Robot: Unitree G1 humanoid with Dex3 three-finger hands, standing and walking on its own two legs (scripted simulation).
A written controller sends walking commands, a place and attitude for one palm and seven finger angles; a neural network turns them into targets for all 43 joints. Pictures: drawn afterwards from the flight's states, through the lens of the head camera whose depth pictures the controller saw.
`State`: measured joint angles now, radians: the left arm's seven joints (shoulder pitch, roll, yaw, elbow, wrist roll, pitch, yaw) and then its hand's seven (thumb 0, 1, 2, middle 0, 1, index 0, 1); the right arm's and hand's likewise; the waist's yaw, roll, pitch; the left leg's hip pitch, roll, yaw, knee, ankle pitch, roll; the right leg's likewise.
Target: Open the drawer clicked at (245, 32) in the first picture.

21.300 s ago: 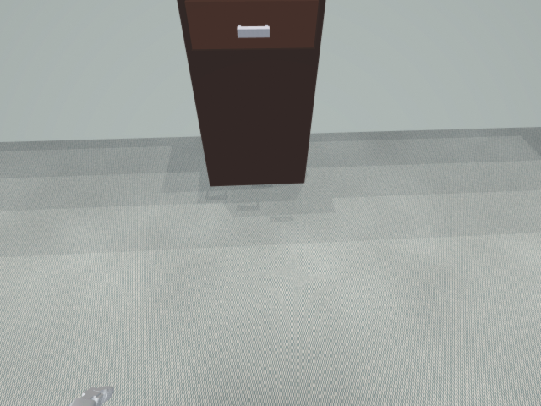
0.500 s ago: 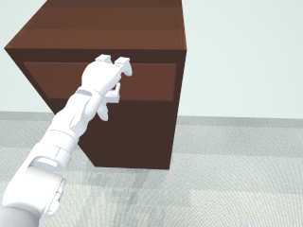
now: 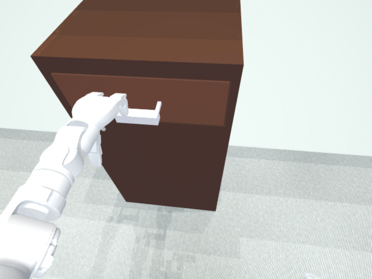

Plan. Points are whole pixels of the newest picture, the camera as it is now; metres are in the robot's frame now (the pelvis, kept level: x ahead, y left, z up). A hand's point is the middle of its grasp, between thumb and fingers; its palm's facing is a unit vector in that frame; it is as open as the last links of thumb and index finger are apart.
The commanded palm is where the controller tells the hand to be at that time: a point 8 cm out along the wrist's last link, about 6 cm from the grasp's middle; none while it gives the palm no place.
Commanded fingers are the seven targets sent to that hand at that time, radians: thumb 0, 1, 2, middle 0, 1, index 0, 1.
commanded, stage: move the hooked fingers above the handle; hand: left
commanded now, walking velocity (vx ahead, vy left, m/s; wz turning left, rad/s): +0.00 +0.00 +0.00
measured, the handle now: (139, 110) +0.52 +0.17 +0.04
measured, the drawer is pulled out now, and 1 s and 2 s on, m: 0.00 0.00 0.00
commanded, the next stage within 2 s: lower the fingers behind the handle in 1.76 s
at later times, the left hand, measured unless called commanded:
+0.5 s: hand (136, 98) +0.47 +0.15 +0.12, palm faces +0.00 +0.01 -1.00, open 13.6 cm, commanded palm +0.44 +0.21 +0.15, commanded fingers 0.00 -0.50 0.30 -0.30 -1.20 -0.30 -1.20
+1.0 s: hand (151, 96) +0.48 +0.12 +0.12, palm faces +0.16 -0.04 -0.99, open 13.6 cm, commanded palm +0.45 +0.21 +0.15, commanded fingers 0.00 -0.50 0.30 -0.30 -1.20 -0.30 -1.20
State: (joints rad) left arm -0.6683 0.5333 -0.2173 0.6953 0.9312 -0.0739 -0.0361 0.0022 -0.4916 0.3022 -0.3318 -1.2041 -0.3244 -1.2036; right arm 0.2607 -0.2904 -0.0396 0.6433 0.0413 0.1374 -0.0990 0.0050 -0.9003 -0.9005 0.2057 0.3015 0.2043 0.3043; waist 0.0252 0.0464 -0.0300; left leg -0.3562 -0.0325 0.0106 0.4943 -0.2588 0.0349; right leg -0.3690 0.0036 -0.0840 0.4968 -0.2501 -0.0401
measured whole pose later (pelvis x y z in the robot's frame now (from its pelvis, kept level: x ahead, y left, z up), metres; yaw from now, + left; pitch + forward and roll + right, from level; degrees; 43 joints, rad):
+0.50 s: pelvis -0.01 +0.00 +0.00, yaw -5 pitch +7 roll +1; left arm -0.82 0.44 -0.18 0.84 0.95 0.13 0.12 0.01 -0.49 0.30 -0.38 -1.25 -0.34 -1.26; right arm 0.14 -0.22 0.07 0.68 0.09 0.22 -0.12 0.01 -0.90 -0.90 0.21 0.30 0.20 0.30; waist -0.04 0.08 -0.04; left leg -0.33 -0.01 0.10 0.44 -0.23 0.03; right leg -0.40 0.03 0.01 0.49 -0.21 -0.04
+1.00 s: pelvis +0.01 +0.00 +0.00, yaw -3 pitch +10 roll +1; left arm -0.79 0.38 -0.22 0.74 0.99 -0.01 0.26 0.00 -0.49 0.30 -0.52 -1.32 -0.35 -1.25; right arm 0.22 -0.27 0.00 0.73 0.05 0.18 -0.05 0.01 -0.90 -0.90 0.20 0.30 0.20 0.30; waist -0.02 0.07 -0.08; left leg -0.40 -0.02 0.06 0.51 -0.28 0.03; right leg -0.45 0.02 -0.03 0.54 -0.26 -0.04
